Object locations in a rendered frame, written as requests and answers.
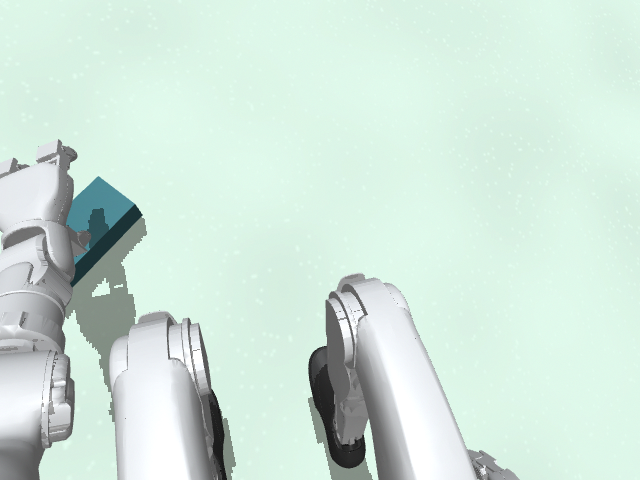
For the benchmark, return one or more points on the right robot hand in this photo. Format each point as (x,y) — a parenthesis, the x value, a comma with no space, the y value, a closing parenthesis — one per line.
(486,467)

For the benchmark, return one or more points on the carton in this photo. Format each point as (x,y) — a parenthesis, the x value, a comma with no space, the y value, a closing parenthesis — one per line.
(107,215)

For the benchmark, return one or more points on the left robot hand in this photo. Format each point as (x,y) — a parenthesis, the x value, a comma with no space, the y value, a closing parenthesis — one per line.
(43,191)

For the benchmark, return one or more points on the right robot foot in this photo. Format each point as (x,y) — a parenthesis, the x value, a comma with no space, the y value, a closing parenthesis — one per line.
(346,456)

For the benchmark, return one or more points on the left robot foot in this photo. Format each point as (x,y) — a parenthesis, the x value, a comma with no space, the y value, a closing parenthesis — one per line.
(218,432)

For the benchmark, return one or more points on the left robot arm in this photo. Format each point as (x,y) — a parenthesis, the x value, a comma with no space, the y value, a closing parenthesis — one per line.
(37,397)

